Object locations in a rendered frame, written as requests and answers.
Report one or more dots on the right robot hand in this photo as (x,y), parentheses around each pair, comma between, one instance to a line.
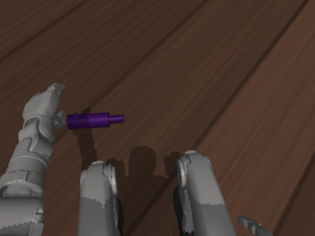
(253,226)

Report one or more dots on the bottle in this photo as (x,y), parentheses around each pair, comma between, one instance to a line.
(92,120)

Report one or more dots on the left robot arm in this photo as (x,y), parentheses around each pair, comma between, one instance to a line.
(22,186)

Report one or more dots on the left robot hand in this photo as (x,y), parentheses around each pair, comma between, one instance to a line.
(47,103)

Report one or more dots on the right robot foot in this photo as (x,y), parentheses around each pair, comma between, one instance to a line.
(179,212)

